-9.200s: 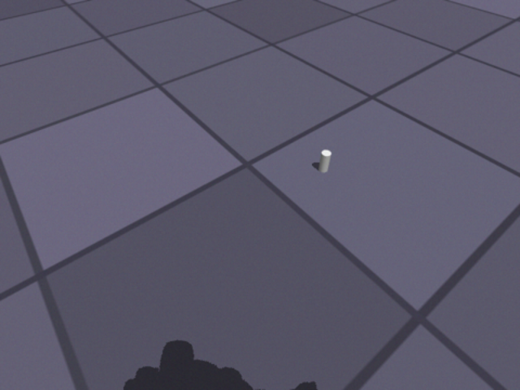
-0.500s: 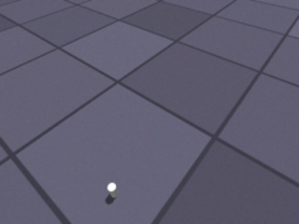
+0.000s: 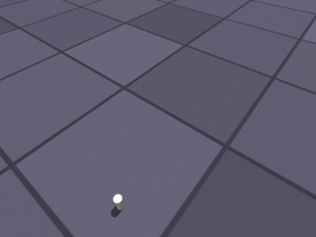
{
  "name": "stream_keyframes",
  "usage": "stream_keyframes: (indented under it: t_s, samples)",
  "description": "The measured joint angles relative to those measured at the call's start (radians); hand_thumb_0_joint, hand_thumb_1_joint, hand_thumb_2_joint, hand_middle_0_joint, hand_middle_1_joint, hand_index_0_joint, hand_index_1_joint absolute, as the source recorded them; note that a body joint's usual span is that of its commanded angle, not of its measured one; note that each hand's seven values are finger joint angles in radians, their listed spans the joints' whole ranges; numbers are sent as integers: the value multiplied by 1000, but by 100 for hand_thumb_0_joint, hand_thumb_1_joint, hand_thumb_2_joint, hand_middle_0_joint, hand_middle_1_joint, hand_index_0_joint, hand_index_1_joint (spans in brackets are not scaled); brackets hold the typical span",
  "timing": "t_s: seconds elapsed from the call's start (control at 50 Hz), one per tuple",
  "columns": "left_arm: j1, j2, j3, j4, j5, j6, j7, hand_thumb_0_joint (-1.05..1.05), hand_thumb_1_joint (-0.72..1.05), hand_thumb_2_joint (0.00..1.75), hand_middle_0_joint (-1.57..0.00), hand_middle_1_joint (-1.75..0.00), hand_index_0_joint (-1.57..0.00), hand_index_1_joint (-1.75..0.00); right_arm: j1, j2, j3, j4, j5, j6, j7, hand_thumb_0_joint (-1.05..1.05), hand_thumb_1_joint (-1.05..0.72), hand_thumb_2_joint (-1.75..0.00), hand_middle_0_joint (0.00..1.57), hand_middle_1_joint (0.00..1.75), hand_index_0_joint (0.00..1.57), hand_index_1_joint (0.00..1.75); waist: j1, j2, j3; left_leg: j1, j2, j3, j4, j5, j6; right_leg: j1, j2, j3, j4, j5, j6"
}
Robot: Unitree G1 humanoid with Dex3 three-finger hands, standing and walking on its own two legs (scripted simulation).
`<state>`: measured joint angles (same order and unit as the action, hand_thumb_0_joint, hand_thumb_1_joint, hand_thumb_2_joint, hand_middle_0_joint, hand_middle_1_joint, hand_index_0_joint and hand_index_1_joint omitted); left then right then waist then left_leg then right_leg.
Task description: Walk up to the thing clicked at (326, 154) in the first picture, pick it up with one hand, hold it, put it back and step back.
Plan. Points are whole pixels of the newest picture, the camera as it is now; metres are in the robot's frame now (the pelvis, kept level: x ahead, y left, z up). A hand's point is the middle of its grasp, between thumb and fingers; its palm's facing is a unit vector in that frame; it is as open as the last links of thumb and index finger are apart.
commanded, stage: stand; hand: left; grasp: from above
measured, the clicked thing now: (119, 202) +0.46 +0.25 -0.72
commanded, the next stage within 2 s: rise first in 0.62 s
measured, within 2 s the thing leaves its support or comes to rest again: neither
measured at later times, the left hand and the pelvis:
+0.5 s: hand out of the picture +0.07 +0.26 -0.16, palm faces -0.04 -0.94 -0.35, open 7.4 cm; pelvis +0.01 +0.00 +0.00, yaw +0 degrees
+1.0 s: hand out of the picture +0.15 +0.26 -0.17, palm faces -0.04 -0.94 -0.35, open 9.5 cm; pelvis -0.01 +0.00 -0.02, yaw +0 degrees
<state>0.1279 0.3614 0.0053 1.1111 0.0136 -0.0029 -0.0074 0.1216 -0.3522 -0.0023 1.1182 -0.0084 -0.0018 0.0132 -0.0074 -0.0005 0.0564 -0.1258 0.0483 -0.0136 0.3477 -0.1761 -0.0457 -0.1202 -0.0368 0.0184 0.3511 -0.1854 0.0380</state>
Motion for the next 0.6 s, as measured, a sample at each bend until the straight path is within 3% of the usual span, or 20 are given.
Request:
stream_keyframes:
  t_s: [0.6]
  samples:
    - [-3, 0, -3, -3, 0, -2, 1, 0, 90, 90, -21, -30, -20, -30, -6, -1, 1, -2, 1, -1, -1, 0, -91, -90, 21, 30, 20, 30, 1, 2, 4, 0, -3, -1, 2, -9, 2, 2, -3, -2, -1, -8, 2]
